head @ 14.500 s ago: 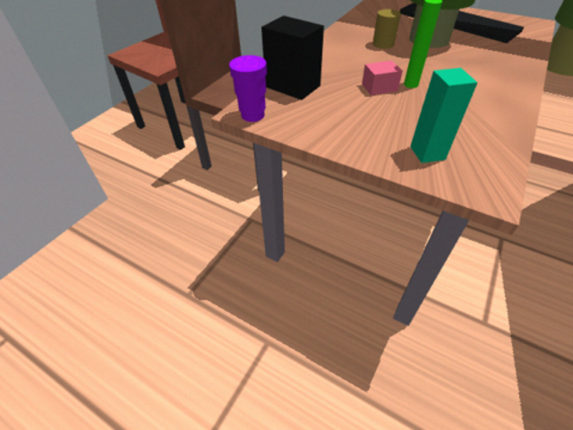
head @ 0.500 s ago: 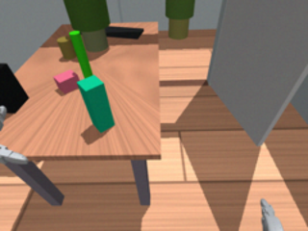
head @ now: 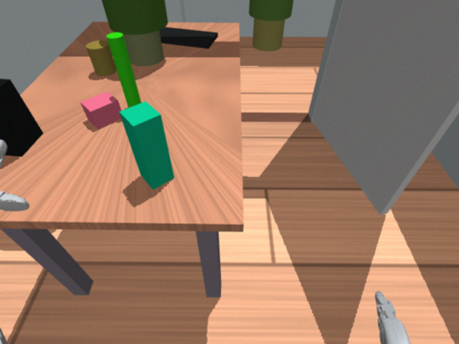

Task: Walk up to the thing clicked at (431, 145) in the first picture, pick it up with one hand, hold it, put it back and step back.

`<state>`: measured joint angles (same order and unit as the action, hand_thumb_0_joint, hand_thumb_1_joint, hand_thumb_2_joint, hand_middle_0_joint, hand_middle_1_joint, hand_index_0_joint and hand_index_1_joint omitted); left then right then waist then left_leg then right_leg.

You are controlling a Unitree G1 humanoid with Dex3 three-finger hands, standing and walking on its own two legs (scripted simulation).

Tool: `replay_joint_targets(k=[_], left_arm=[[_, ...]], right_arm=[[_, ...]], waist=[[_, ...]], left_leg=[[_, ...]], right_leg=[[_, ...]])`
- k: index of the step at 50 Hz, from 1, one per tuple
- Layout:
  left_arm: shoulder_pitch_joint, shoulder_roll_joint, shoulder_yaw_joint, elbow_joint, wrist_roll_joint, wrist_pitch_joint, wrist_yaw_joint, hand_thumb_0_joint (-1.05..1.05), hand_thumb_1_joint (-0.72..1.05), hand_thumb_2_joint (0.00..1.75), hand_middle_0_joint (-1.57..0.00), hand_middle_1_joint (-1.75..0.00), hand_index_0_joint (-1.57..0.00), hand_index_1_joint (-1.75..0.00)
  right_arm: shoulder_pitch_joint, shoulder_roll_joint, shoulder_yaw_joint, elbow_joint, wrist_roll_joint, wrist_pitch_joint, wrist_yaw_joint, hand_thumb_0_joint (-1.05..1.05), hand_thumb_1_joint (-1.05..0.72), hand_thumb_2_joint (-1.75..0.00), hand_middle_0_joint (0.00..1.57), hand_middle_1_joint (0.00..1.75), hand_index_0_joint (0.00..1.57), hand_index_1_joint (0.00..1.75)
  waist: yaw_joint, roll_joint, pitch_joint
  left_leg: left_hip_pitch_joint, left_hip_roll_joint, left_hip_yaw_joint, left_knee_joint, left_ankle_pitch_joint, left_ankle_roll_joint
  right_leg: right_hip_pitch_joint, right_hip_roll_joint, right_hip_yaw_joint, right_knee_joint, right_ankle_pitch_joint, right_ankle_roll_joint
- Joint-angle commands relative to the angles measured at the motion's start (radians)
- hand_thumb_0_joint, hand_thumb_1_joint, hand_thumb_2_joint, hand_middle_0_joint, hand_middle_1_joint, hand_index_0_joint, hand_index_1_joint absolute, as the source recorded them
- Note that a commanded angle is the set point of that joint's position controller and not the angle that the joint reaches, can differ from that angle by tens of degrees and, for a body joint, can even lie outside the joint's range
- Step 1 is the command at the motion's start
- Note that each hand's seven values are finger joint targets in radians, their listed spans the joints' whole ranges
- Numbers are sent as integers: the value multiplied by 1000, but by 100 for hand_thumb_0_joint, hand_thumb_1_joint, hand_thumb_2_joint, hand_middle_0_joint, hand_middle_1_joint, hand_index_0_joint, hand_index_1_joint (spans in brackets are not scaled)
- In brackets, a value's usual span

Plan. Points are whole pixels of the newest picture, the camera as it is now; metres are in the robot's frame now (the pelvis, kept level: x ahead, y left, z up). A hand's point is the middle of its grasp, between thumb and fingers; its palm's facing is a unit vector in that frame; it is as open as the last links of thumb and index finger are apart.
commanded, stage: go down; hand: left
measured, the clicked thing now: (149, 148) +0.53 +0.20 +0.04
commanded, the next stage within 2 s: approach in 1.84 s
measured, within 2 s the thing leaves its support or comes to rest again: neither
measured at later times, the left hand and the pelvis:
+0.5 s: hand (4, 152) +0.38 +0.38 +0.17, palm faces +0.19 -0.98 -0.02, open 16.9 cm; pelvis +0.01 +0.01 +0.00, yaw -1 degrees
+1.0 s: hand (3, 148) +0.39 +0.39 +0.16, palm faces +0.22 -0.98 -0.01, open 17.0 cm; pelvis +0.01 +0.01 -0.01, yaw -1 degrees
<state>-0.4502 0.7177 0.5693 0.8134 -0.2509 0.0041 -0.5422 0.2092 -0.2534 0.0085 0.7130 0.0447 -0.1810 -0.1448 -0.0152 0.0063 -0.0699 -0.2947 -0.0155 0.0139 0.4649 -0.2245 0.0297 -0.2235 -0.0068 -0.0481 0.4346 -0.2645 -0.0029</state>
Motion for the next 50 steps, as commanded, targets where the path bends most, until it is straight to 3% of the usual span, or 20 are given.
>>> replay_joint_targets(k=[1,3,7,10,11,14,16,18,21,22,23,30,33,34,36,37,39,45,47,50], left_arm=[[-399,412,67,-122,-13,-67,-33,0,-45,16,-3,-6,-2,-7],[-436,452,77,-92,0,-79,-30,0,-46,16,-2,-6,-2,-7],[-452,470,79,-37,9,-100,-21,0,-43,16,-2,-6,-1,-7],[-476,459,54,-15,17,-114,-27,0,-43,18,-2,-7,-1,-8],[-486,487,66,-16,22,-120,-25,0,-43,18,-2,-6,-1,-8],[-516,517,78,-4,23,-131,-22,0,-43,18,-2,-6,-1,-7],[-513,553,104,7,21,-138,-23,0,-43,18,-2,-6,-1,-7],[-524,514,67,18,27,-139,-29,0,-42,18,-2,-6,-1,-8],[-498,548,95,34,29,-135,-26,0,-39,18,-1,-5,-1,-7],[-518,506,62,30,27,-136,-33,0,-41,18,-1,-6,-1,-7],[-510,542,87,27,29,-136,-33,0,-42,18,-2,-6,-1,-7],[-525,527,81,20,27,-140,-25,0,-43,18,-2,-5,-1,-7],[-517,557,104,37,32,-145,-22,0,-42,17,-1,-5,-1,-6],[-533,533,81,27,28,-149,-27,0,-42,18,-2,-6,-1,-7],[-515,572,108,57,40,-148,-27,0,-44,18,-2,-5,-1,-7],[-524,561,95,50,40,-150,-31,0,-44,18,-2,-6,-1,-7],[-521,540,75,80,40,-146,-38,0,-44,18,-2,-5,-1,-7],[-563,618,125,91,43,-162,-35,0,-46,18,-2,-7,-1,-8],[-565,591,98,111,52,-160,-33,0,-44,19,-1,-6,0,-8],[-583,603,99,128,54,-165,-28,0,-43,19,-1,-6,0,-8]], right_arm=[[-89,-156,-22,-191,-9,-66,-24,0,58,-5,5,5,5,5],[-65,-185,-42,-208,-14,-73,-27,0,58,-5,5,5,5,5],[-53,-170,-29,-240,-15,-82,-23,0,59,-4,5,5,5,5],[-43,-130,3,-216,-15,-85,-15,0,59,-4,5,5,5,5],[-65,-167,-27,-247,-18,-92,-19,0,59,-4,5,5,5,5],[-57,-133,10,-229,-19,-90,-16,0,59,-4,5,5,5,5],[-70,-166,-15,-239,-17,-94,-21,0,59,-5,5,5,5,5],[-63,-146,1,-233,-20,-95,-18,0,59,-5,5,5,5,5],[-31,-162,-13,-201,-21,-88,-21,0,59,-5,5,5,5,5],[-35,-154,-9,-213,-20,-91,-16,0,59,-4,5,5,5,5],[-36,-161,-13,-202,-21,-89,-17,0,60,-4,5,5,5,5],[-49,-155,-14,-213,-22,-87,-8,0,59,-4,5,5,5,5],[-38,-159,-20,-187,-22,-82,-10,0,59,-4,5,5,5,5],[-47,-161,-23,-197,-21,-86,-8,0,59,-4,5,5,5,5],[-23,-193,-52,-163,-26,-85,-12,0,59,-5,5,5,5,5],[-52,-166,-22,-193,-26,-88,-6,0,59,-5,5,5,5,5],[-29,-169,-32,-169,-26,-85,-7,0,58,-5,5,5,5,5],[-36,-163,-23,-193,-27,-82,-4,0,59,-5,5,5,5,5],[-25,-160,-22,-188,-29,-84,-4,0,59,-5,5,5,5,5],[-48,-163,-19,-218,-28,-87,-5,0,59,-5,5,5,5,5]], waist=[[-7,98,-226],[-13,99,-244],[-13,102,-227],[-9,133,-225],[-15,129,-259],[-11,142,-255],[-14,139,-292],[-19,160,-303],[-24,163,-318],[-37,167,-315],[-27,183,-328],[-29,151,-315],[-31,164,-321],[-38,176,-317],[-40,179,-326],[-30,189,-333],[-44,164,-330],[-41,175,-333],[-50,186,-323],[-50,166,-337]], left_leg=[[206,19,-41,-40,243,-4],[201,23,-49,-41,224,-9],[170,19,-41,-32,195,-7],[169,21,-41,-22,224,-8],[181,22,-42,-16,225,-8],[151,12,-32,-3,217,0],[160,15,-36,5,232,0],[182,20,-38,16,267,-2],[195,24,-41,32,339,-4],[211,33,-47,34,361,-11],[216,36,-49,40,389,-14],[182,32,-42,51,381,-7],[188,36,-47,55,396,-11],[197,40,-50,54,395,-15],[209,52,-61,65,450,-21],[205,46,-55,72,446,-19],[200,41,-53,79,451,-10],[144,34,-47,82,357,-8],[155,39,-51,85,349,-11],[132,33,-48,96,318,-4]], right_leg=[[-73,15,1,-54,210,-23],[-83,19,1,-54,184,-24],[-96,19,7,-57,168,-22],[-114,20,7,-45,180,-26],[-116,21,9,-46,182,-25],[-96,15,17,-49,192,-20],[-96,17,18,-42,199,-20],[-115,19,17,-34,216,-23],[-120,22,15,-25,260,-24],[-136,28,9,-21,256,-28],[-141,28,9,-22,261,-27],[-137,29,10,-13,275,-24],[-148,28,9,-9,271,-26],[-160,31,7,-6,259,-28],[-182,32,4,3,266,-29],[-172,29,8,2,271,-30],[-171,30,9,5,299,-26],[-174,27,13,16,252,-25],[-203,29,10,21,229,-28],[-199,28,14,29,228,-26]])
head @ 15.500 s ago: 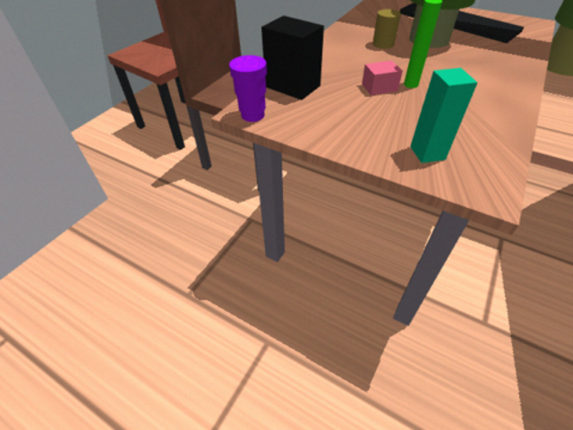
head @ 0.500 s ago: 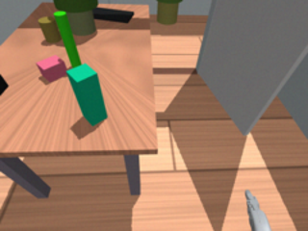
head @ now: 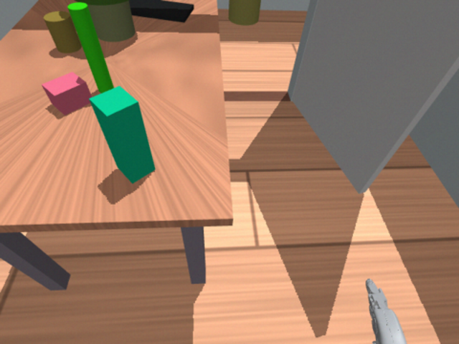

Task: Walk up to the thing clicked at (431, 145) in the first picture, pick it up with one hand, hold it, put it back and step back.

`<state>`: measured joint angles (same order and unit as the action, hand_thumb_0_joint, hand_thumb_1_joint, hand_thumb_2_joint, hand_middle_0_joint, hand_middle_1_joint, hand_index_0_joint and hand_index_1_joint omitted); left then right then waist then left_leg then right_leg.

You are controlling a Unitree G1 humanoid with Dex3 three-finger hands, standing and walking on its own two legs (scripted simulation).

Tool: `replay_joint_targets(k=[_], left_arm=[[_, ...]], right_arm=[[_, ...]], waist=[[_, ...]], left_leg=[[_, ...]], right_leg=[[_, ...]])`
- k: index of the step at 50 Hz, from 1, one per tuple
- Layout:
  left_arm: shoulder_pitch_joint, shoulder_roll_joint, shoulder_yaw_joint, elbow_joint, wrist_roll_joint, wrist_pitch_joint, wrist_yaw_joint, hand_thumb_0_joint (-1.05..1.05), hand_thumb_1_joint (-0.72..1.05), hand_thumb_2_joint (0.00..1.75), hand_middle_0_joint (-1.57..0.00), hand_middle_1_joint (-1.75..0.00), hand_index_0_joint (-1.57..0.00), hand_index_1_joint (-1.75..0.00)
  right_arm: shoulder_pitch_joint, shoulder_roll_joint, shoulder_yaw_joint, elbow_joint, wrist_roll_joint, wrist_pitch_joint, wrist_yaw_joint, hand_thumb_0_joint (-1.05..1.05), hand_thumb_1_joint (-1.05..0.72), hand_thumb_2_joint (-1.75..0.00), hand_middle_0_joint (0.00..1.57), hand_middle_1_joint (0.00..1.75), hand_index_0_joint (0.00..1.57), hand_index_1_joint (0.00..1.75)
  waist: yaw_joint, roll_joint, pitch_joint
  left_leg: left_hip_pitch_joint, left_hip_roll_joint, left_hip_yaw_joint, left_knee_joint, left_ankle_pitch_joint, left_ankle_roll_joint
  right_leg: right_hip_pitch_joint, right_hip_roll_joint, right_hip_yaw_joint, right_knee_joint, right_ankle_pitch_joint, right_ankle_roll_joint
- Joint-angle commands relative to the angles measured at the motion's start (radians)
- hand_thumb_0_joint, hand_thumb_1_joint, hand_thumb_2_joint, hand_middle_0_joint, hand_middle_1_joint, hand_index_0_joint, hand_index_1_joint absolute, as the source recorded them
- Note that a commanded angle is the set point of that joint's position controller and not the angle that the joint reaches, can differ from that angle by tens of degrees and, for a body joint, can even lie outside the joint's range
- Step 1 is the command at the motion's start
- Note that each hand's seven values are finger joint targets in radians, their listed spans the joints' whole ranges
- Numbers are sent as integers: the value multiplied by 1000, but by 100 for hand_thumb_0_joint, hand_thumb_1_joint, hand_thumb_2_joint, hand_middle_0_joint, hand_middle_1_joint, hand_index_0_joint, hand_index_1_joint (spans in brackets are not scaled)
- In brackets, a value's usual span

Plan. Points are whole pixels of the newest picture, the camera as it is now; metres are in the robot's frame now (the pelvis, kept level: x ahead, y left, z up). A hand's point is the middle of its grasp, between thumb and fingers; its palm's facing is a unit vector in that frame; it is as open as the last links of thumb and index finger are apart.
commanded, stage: go down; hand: left
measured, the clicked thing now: (126, 138) +0.51 +0.20 +0.05
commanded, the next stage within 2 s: approach in 0.84 s
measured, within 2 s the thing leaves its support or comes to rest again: neither
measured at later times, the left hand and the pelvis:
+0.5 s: hand out of the picture +0.40 +0.40 +0.17, palm faces +0.24 -0.97 -0.01, open 17.1 cm; pelvis +0.00 +0.00 -0.01, yaw +0 degrees
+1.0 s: hand out of the picture +0.43 +0.40 +0.16, palm faces +0.25 -0.97 +0.00, open 17.1 cm; pelvis +0.01 +0.01 -0.02, yaw -1 degrees
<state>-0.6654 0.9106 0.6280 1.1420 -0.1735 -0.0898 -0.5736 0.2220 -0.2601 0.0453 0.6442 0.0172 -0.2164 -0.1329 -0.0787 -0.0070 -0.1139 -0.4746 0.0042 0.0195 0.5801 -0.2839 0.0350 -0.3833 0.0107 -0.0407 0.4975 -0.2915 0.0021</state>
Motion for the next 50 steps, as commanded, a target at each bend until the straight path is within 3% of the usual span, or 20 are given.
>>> replay_joint_targets(k=[1,5,6,8,9,12,14,16,18,24,25,28,30,31,32,42,46,47,48,50], left_arm=[[-371,425,52,-193,-21,-75,3,0,-45,18,-2,-6,-1,-7],[-395,433,40,-168,-14,-87,-9,0,-47,19,-2,-7,-1,-8],[-387,431,38,-157,-12,-87,-9,0,-47,19,-2,-7,-1,-8],[-419,406,10,-156,-20,-93,-16,0,-48,18,-2,-7,-1,-8],[-415,453,52,-150,-20,-95,-14,0,-47,19,-1,-7,0,-8],[-436,458,37,-158,-12,-93,-8,0,-47,18,-2,-7,-1,-8],[-422,472,47,-137,-4,-88,5,0,-46,18,-2,-6,-1,-8],[-425,480,48,-134,-1,-87,13,0,-47,19,-2,-7,-1,-9],[-436,462,43,-134,-2,-88,9,0,-46,18,-2,-6,-1,-8],[-475,458,17,-133,9,-94,11,0,-47,18,-2,-7,-1,-8],[-464,477,39,-108,11,-88,18,0,-48,18,-2,-6,-1,-8],[-482,502,43,-127,15,-89,18,0,-49,17,-2,-7,-1,-8],[-475,486,35,-108,21,-87,16,0,-48,18,-2,-7,-1,-9],[-477,480,26,-119,24,-87,19,0,-46,18,-2,-7,-1,-9],[-470,500,41,-110,22,-87,23,0,-46,18,-2,-7,-1,-8],[-495,470,23,-103,25,-81,25,0,-49,18,-3,-7,-1,-9],[-542,498,37,-141,33,-83,38,0,-49,18,-3,-6,-1,-9],[-540,503,44,-148,36,-81,40,0,-45,26,-4,-11,0,-16],[-547,499,37,-146,36,-78,44,0,-39,20,-2,-6,0,-10],[-514,456,22,-91,32,-74,37,0,-38,20,-2,-5,0,-9]], right_arm=[[-74,-165,-65,-143,-1,-51,-19,0,58,-5,5,5,5,5],[-76,-168,-64,-152,-3,-56,-21,0,59,-5,5,5,5,5],[-64,-151,-45,-136,-4,-52,-18,0,59,-5,5,5,5,5],[-72,-155,-47,-163,-3,-57,-17,0,58,-5,5,5,5,5],[-56,-175,-61,-163,-2,-58,-21,0,59,-5,5,5,5,5],[-29,-168,-56,-162,-2,-53,-17,0,59,-5,5,5,5,5],[-17,-170,-55,-168,-6,-48,-18,0,59,-5,5,5,5,5],[-19,-185,-76,-183,-1,-49,-18,0,59,-5,5,5,5,5],[-28,-154,-51,-187,-2,-44,-12,0,59,-5,5,5,5,5],[-77,-157,-44,-229,0,-51,-14,0,58,-5,5,5,5,5],[-45,-170,-58,-213,-1,-45,-15,0,58,-5,5,5,5,5],[-25,-188,-67,-252,-2,-47,-14,0,58,-5,5,5,5,5],[26,-168,-61,-224,-4,-39,-8,0,58,-5,5,5,5,5],[7,-162,-52,-239,-4,-39,-5,0,59,-5,5,5,5,5],[13,-185,-77,-239,-4,-41,-8,0,58,-5,5,5,5,5],[-12,-179,-68,-271,-4,-41,10,0,57,-5,5,5,5,5],[12,-193,-81,-298,-7,-37,9,0,57,-5,5,5,5,5],[26,-184,-74,-277,-8,-35,12,0,58,-5,5,5,5,5],[18,-202,-88,-308,-8,-37,11,0,60,-4,5,5,5,5],[58,-169,-67,-239,-7,-32,18,0,59,-5,5,5,5,5]], waist=[[16,185,-293],[4,198,-308],[7,198,-312],[-4,186,-316],[-3,191,-315],[-3,230,-325],[-4,191,-328],[-5,195,-330],[-2,203,-348],[-4,216,-349],[-8,215,-352],[-11,218,-381],[-17,224,-374],[-13,226,-379],[-12,222,-375],[-12,243,-382],[-21,255,-434],[-14,256,-431],[-26,262,-436],[-28,251,-374]], left_leg=[[301,16,-57,-17,373,-11],[295,18,-59,2,380,-10],[294,19,-62,11,407,-10],[293,20,-63,16,366,-7],[281,24,-66,16,354,-12],[294,25,-67,19,352,-17],[263,18,-60,35,356,-6],[250,16,-56,45,364,-6],[260,19,-59,58,412,-6],[228,18,-58,65,349,-6],[233,23,-62,68,357,-8],[255,30,-68,82,393,-13],[264,32,-70,96,448,-15],[259,30,-67,95,446,-12],[249,30,-67,102,449,-13],[241,48,-79,126,514,-19],[275,45,-78,136,526,-21],[282,53,-85,133,548,-25],[296,52,-82,134,543,-24],[267,64,-94,129,532,-30]], right_leg=[[-49,10,8,-29,244,-31],[-69,9,8,-13,251,-30],[-74,10,7,-4,265,-31],[-92,13,7,-3,234,-30],[-95,14,6,1,216,-30],[-116,16,4,10,205,-34],[-103,13,8,12,230,-30],[-95,12,12,25,246,-29],[-106,14,9,34,265,-29],[-121,16,14,45,222,-31],[-136,18,11,49,216,-33],[-134,22,8,57,226,-33],[-150,22,6,63,253,-32],[-147,22,9,64,253,-33],[-142,22,9,70,258,-32],[-173,30,7,96,252,-36],[-167,30,7,101,268,-36],[-175,33,2,103,263,-36],[-178,33,4,101,256,-37],[-219,36,0,103,220,-36]])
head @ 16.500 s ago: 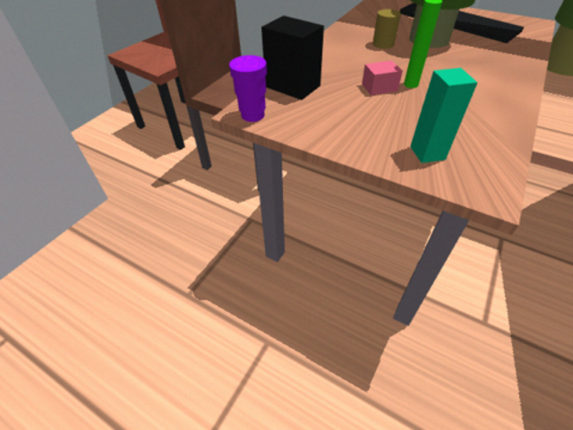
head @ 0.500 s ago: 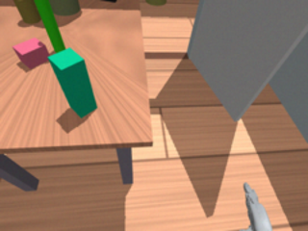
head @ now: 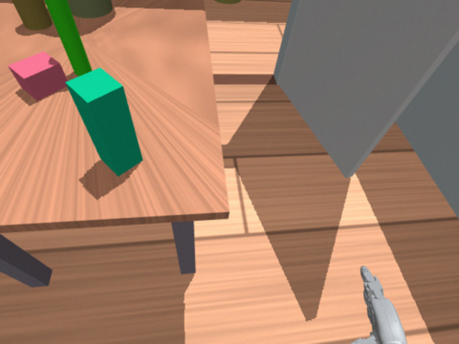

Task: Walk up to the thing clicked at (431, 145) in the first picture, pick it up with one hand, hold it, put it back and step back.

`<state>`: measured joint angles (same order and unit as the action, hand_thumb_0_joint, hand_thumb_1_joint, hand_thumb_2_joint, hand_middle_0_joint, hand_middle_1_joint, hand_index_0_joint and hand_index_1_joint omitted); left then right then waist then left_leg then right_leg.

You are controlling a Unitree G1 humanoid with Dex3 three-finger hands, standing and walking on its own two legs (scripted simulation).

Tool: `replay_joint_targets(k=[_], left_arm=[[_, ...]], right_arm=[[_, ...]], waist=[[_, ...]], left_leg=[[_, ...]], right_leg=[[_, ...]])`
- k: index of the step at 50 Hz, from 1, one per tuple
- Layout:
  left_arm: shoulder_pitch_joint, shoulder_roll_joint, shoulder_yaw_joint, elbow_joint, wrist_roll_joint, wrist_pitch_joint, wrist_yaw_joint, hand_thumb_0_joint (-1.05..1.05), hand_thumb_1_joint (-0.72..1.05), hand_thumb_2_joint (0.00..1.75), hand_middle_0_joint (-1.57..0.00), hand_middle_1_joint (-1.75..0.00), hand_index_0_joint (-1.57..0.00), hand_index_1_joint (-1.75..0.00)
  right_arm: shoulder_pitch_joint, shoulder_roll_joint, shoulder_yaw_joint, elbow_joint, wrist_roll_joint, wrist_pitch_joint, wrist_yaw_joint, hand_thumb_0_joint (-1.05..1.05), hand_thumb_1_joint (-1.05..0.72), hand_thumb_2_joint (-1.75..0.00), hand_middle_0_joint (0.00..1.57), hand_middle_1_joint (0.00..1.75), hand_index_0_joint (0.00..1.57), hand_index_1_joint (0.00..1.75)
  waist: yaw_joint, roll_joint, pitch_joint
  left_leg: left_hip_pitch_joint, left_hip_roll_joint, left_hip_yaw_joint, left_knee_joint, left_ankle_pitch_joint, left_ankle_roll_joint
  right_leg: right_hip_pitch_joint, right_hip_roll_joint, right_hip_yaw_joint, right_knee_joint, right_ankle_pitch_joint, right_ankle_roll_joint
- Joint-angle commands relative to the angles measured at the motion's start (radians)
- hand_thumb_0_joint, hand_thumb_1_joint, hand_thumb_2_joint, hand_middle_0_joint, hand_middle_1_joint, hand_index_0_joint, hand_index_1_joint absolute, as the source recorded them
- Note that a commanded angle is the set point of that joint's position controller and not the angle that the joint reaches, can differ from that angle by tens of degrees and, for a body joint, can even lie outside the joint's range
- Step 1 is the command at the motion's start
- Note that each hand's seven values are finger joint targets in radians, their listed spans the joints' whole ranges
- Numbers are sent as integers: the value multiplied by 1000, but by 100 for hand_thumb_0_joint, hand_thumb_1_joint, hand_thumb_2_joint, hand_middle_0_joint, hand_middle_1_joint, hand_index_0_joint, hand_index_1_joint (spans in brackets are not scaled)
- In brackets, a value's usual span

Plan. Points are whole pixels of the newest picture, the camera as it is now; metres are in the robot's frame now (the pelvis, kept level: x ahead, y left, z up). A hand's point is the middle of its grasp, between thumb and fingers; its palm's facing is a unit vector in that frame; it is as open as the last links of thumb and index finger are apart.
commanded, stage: approach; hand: left
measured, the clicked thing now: (110, 127) +0.50 +0.20 +0.07
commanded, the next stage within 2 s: close in in 0.30 s
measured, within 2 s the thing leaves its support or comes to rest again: neither
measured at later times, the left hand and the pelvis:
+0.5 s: hand (74, 140) +0.48 +0.27 +0.06, palm faces +0.14 -0.99 +0.05, open 17.3 cm; pelvis -0.02 -0.01 -0.03, yaw -1 degrees
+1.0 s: hand (91, 141) +0.48 +0.23 +0.06, palm faces +0.22 -0.98 +0.02, open 17.5 cm; pelvis -0.02 -0.02 -0.04, yaw -1 degrees
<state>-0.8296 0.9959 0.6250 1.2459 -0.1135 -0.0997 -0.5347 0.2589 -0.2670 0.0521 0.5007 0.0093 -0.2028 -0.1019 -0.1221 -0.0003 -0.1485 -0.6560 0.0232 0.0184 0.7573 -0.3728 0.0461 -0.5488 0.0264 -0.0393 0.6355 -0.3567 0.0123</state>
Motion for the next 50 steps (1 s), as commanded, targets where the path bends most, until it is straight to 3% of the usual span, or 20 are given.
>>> replay_joint_targets(k=[1,4,5,9,14,16,17,21,24,28,31,32,33,35,37,40,42,43,47,50], left_arm=[[-324,336,7,-174,-38,-63,-7,0,-38,20,-2,-5,0,-9],[-348,236,-65,-117,-45,-77,-21,0,-43,20,-2,-6,0,-10],[-341,265,-42,-102,-46,-81,-16,0,-43,19,-2,-6,0,-10],[-432,164,-89,-141,-60,-121,-4,0,-47,20,-1,-7,0,-10],[-514,122,-92,-247,-53,-167,86,0,-50,19,-2,-7,0,-10],[-520,68,-108,-249,-51,-179,127,0,-50,20,-2,-8,0,-11],[-515,93,-98,-256,-41,-187,151,0,-50,20,-2,-7,0,-11],[-446,51,-106,-189,-8,-215,227,0,-56,16,-3,-7,-1,-10],[-477,133,-47,-257,3,-251,273,0,-55,15,-4,-7,-3,-9],[-513,137,-13,-385,13,-278,339,0,-54,13,-4,-8,-3,-9],[-513,27,-87,-389,24,-268,379,0,-56,13,-4,-8,-4,-9],[-502,24,-86,-401,28,-265,389,0,-55,12,-5,-7,-4,-9],[-483,-18,-117,-380,28,-259,391,0,-55,11,-5,-6,-4,-8],[-458,27,-76,-365,29,-252,398,0,-54,10,-5,-6,-4,-7],[-408,-49,-98,-288,17,-240,391,0,-53,10,-4,-6,-5,-6],[-376,-206,-191,-239,-5,-223,362,0,-53,9,-4,-6,-5,-6],[-365,-123,-152,-257,4,-213,369,0,-54,8,-5,-5,-5,-5],[-387,-145,-162,-281,-4,-212,369,0,-56,7,-5,-5,-6,-5],[-427,-170,-158,-343,-30,-215,378,0,-60,7,-5,-5,-6,-4],[-520,-196,-205,-462,-14,-228,393,0,-61,6,-6,-3,-6,-4]], right_arm=[[-10,-154,-67,-100,5,-50,-11,0,59,-5,5,5,5,5],[-52,-147,-43,-156,4,-56,-2,0,60,-5,5,5,5,5],[-51,-155,-47,-155,4,-54,0,0,60,-4,5,5,5,5],[-27,-137,-31,-186,-4,-52,15,0,60,-4,5,5,5,5],[32,-180,-73,-268,-13,-33,24,0,60,-5,5,5,5,5],[58,-181,-80,-278,-15,-22,34,0,59,-5,5,5,5,5],[46,-188,-89,-297,-15,-16,39,0,59,-5,5,5,5,5],[77,-188,-126,-313,-22,9,65,0,59,-5,5,5,5,5],[65,-175,-128,-345,-32,31,83,0,58,-5,5,5,5,5],[16,-148,-116,-408,-39,54,92,0,56,-5,5,5,5,5],[-17,-153,-142,-371,-39,72,87,0,56,-5,5,5,5,5],[-39,-162,-150,-375,-41,74,84,0,55,-5,5,5,5,5],[-40,-167,-153,-377,-38,78,82,0,55,-5,5,5,5,5],[-70,-180,-152,-424,-31,86,75,0,56,-5,5,5,5,5],[-18,-146,-127,-373,-30,99,77,0,57,-5,5,5,5,5],[67,-120,-118,-310,-25,110,85,0,57,-5,5,5,5,5],[84,-150,-139,-354,-18,117,88,0,58,-4,5,5,5,5],[90,-140,-127,-384,-15,120,95,0,58,-4,5,5,5,5],[160,-159,-173,-339,-13,129,99,0,59,-4,5,5,5,5],[79,-133,-149,-381,-15,119,104,0,57,-4,5,5,5,5]], waist=[[14,231,-300],[-8,178,-280],[-1,184,-275],[-26,226,-325],[-65,230,-452],[-72,236,-438],[-62,250,-438],[-71,228,-365],[-34,281,-453],[3,333,-612],[-2,311,-616],[1,305,-611],[-10,279,-613],[-10,224,-598],[-25,174,-531],[-68,121,-395],[-64,92,-403],[-64,90,-413],[-73,144,-405],[-52,224,-492]], left_leg=[[417,36,-82,-52,575,-34],[356,32,-81,-40,501,-25],[344,32,-81,-37,480,-24],[368,37,-88,-1,457,-31],[423,38,-86,66,498,-31],[406,44,-94,84,521,-39],[389,43,-95,94,513,-41],[307,50,-103,118,452,-46],[271,42,-94,150,456,-43],[273,33,-85,175,531,-41],[250,30,-78,175,504,-38],[248,35,-83,170,501,-40],[250,38,-86,167,480,-36],[197,34,-77,163,447,-30],[146,33,-71,151,420,-24],[154,38,-71,152,406,-15],[120,26,-55,149,360,-7],[117,22,-48,151,345,-6],[186,21,-47,159,368,-10],[270,28,-57,169,448,-20]], right_leg=[[-59,19,2,-38,271,-47],[-86,19,0,-22,255,-47],[-94,20,-1,-15,239,-47],[-157,17,-1,21,207,-46],[-207,16,-2,69,237,-39],[-242,15,-4,93,234,-41],[-239,12,-2,102,227,-39],[-297,17,-8,136,183,-44],[-251,17,-4,174,208,-48],[-151,19,8,216,289,-51],[-133,24,19,222,305,-50],[-143,28,17,223,293,-52],[-146,31,18,217,276,-52],[-95,27,22,210,302,-46],[-89,28,19,209,311,-42],[-216,35,12,190,268,-37],[-175,27,17,183,284,-30],[-164,24,21,186,297,-27],[-221,18,19,188,283,-23],[-228,14,17,202,292,-29]])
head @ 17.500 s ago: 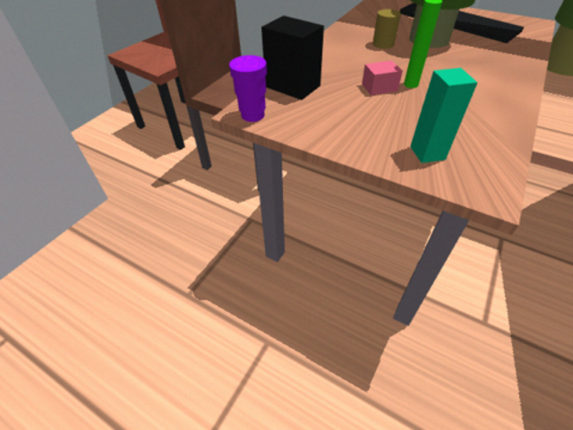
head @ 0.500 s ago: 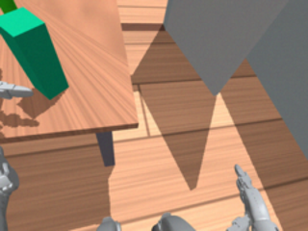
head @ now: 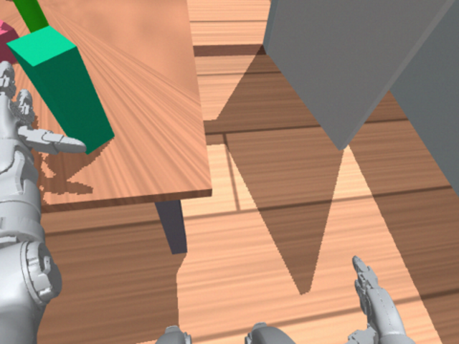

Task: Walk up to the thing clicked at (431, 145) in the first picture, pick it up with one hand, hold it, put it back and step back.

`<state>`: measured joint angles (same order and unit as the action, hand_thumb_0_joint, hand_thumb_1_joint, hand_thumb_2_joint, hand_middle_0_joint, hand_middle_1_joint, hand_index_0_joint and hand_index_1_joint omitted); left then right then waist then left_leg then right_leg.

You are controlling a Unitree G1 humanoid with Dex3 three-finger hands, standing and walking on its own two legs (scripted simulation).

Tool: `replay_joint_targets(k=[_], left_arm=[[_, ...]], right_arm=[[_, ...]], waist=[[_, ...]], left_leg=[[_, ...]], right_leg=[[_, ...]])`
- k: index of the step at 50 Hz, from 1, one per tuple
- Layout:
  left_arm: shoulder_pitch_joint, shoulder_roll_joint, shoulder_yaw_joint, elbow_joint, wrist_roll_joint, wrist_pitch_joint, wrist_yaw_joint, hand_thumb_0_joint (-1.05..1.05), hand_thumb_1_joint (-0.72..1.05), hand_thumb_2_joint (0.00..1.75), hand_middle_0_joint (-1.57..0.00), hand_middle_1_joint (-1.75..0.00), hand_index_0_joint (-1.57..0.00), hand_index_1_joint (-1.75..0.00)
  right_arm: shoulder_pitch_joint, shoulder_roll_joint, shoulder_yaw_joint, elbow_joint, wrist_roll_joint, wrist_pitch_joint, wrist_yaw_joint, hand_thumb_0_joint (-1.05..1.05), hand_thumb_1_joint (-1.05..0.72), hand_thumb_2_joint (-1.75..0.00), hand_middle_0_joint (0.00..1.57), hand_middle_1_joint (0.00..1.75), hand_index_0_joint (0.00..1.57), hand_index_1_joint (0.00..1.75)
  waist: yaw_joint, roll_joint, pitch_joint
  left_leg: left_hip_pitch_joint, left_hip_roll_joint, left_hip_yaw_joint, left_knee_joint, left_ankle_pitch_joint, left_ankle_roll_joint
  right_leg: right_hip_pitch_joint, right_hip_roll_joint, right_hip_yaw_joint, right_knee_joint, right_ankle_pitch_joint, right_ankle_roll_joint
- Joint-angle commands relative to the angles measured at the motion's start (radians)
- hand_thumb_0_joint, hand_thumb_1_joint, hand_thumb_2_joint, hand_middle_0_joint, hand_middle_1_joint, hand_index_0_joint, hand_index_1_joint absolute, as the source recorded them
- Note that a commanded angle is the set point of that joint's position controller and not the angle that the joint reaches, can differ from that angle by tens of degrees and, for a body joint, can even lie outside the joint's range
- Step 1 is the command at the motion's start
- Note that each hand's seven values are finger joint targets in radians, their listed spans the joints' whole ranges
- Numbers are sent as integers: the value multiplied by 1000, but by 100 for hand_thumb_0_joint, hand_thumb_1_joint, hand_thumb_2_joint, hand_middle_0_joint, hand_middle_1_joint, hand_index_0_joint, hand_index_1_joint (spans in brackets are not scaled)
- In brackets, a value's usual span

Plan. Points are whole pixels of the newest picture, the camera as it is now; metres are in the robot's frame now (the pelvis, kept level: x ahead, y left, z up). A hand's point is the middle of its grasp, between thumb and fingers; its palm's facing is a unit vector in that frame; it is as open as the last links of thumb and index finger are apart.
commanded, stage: close in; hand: left
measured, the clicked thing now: (70, 98) +0.52 +0.22 +0.11
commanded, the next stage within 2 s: rest palm in 0.04 s
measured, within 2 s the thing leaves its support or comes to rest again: neither
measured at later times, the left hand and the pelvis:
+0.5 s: hand (68, 117) +0.49 +0.23 +0.09, palm faces +0.25 -0.97 +0.00, open 17.6 cm; pelvis -0.01 +0.00 +0.00, yaw +0 degrees
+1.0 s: hand (72, 111) +0.51 +0.23 +0.08, palm faces +0.24 -0.97 +0.00, open 17.7 cm; pelvis -0.01 +0.00 -0.01, yaw -1 degrees
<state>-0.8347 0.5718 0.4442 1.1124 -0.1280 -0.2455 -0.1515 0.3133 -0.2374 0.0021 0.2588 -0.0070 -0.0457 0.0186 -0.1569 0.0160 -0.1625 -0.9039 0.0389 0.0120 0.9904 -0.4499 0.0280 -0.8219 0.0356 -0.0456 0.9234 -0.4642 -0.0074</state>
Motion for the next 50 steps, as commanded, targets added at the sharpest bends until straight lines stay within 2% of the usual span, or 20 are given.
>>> replay_joint_targets(k=[1,3,6,7,9,11,12,15,17,18,20,22,25,28,31,38,42,45,47,50], left_arm=[[-521,233,-20,-302,8,-82,19,0,-61,5,-6,-3,-7,-4],[-563,250,-12,-321,12,-94,40,0,-61,7,-6,-5,-6,-5],[-503,238,-6,-244,22,-98,59,0,-61,5,-7,-4,-7,-5],[-489,250,2,-226,25,-99,68,0,-61,6,-6,-4,-7,-5],[-471,254,13,-223,28,-104,77,0,-61,7,-8,-3,-7,-4],[-452,237,11,-214,30,-105,80,0,-61,5,-8,-2,-7,-4],[-428,237,17,-212,27,-104,81,0,-61,5,-9,-2,-8,-4],[-354,215,17,-149,40,-99,82,0,-61,4,-9,-2,-8,-4],[-361,191,14,-160,38,-109,86,0,-61,4,-9,-2,-9,-4],[-388,209,24,-196,32,-119,85,0,-61,6,-9,-2,-8,-4],[-423,242,38,-245,22,-133,86,0,-61,5,-9,-2,-8,-4],[-489,260,24,-303,29,-144,85,0,-61,7,-8,-2,-7,-4],[-500,217,-9,-266,25,-143,84,0,-61,7,-8,-3,-7,-4],[-466,172,-33,-193,34,-143,73,0,-61,7,-8,-2,-7,-4],[-462,206,-17,-141,42,-137,74,0,-61,7,-8,-2,-7,-4],[-587,294,10,-236,49,-145,101,0,-61,7,-8,-1,-7,-3],[-503,214,-12,-106,57,-134,96,0,-61,7,-7,-1,-6,-3],[-419,264,35,-59,58,-133,93,0,-61,7,-7,-2,-6,-3],[-458,300,47,-141,52,-141,89,0,-61,9,-6,-3,-6,-4],[-485,251,18,-216,39,-141,89,0,-61,10,-6,-3,-5,-4]], right_arm=[[5,-164,-106,-133,-1,-35,-21,0,57,-5,5,5,5,5],[-85,-174,-112,-181,-1,-45,-27,0,56,-5,5,5,5,5],[-57,-150,-80,-165,-9,-31,-24,0,56,-5,5,5,5,5],[-48,-183,-118,-194,-8,-30,-29,0,56,-5,5,5,5,5],[13,-177,-116,-184,-14,-16,-25,0,57,-5,5,5,5,5],[54,-149,-94,-159,-15,-6,-16,0,56,-5,5,5,5,5],[49,-169,-118,-167,-13,-4,-15,0,56,-5,5,5,5,5],[31,-151,-101,-185,-9,2,-6,0,55,-5,5,5,5,5],[3,-135,-90,-201,-11,1,0,0,56,-5,5,5,5,5],[-26,-132,-76,-219,-8,-1,2,0,56,-5,5,5,5,5],[-35,-170,-115,-245,-10,-3,-4,0,56,-4,5,5,5,5],[-27,-150,-100,-248,-10,-3,-7,0,56,-5,5,5,5,5],[-17,-189,-143,-235,-4,-3,-21,0,56,-5,5,5,5,5],[31,-146,-92,-201,-10,-7,-15,0,56,-5,5,5,5,5],[42,-170,-116,-194,-12,-5,-15,0,57,-4,5,5,5,5],[7,-165,-117,-182,-20,2,-9,0,56,-5,5,5,5,5],[-52,-151,-103,-194,-20,-3,-11,0,56,-5,5,5,5,5],[-44,-182,-115,-237,-18,2,-7,0,56,-4,5,5,5,5],[-15,-192,-121,-268,-17,10,-8,0,58,-3,5,4,5,4],[13,-174,-119,-263,-13,13,-9,0,58,-2,6,4,6,4]], waist=[[-25,198,-472],[-18,188,-500],[-5,159,-490],[-21,127,-508],[-20,133,-521],[-10,157,-495],[-12,146,-493],[-7,102,-410],[-7,99,-412],[11,106,-412],[11,117,-462],[4,173,-521],[-30,104,-476],[-56,116,-437],[-61,123,-423],[-35,229,-495],[-39,163,-442],[-21,133,-468],[-23,151,-531],[-21,148,-542]], left_leg=[[499,13,-54,-60,522,-3],[471,8,-49,-59,494,2],[419,2,-46,-63,452,9],[429,2,-47,-66,443,11],[430,-1,-44,-65,459,8],[440,3,-54,-71,499,-3],[453,6,-56,-71,517,-2],[368,4,-53,-83,441,2],[336,2,-47,-77,423,6],[330,1,-48,-81,417,5],[381,6,-53,-80,430,2],[433,7,-51,-73,477,-2],[419,3,-46,-74,426,10],[409,6,-47,-64,429,10],[395,2,-46,-55,400,8],[433,7,-58,-55,439,-7],[363,8,-60,-61,384,-1],[356,13,-70,-58,414,-6],[382,9,-65,-57,441,-5],[398,8,-59,-64,460,-4]], right_leg=[[47,4,24,-83,408,-9],[102,0,34,-80,433,-8],[135,0,38,-82,432,-9],[153,2,36,-85,431,-8],[166,2,34,-85,450,-8],[139,7,22,-78,436,-14],[131,9,19,-79,436,-14],[125,11,20,-79,395,-16],[130,8,27,-74,399,-14],[131,8,28,-74,381,-16],[131,10,26,-75,372,-17],[141,7,32,-70,402,-17],[130,9,39,-85,408,-6],[75,8,35,-79,400,-7],[45,8,33,-76,367,-8],[60,8,25,-61,355,-20],[54,13,23,-61,332,-21],[61,19,12,-50,329,-25],[107,18,16,-49,363,-22],[126,17,20,-50,394,-19]])
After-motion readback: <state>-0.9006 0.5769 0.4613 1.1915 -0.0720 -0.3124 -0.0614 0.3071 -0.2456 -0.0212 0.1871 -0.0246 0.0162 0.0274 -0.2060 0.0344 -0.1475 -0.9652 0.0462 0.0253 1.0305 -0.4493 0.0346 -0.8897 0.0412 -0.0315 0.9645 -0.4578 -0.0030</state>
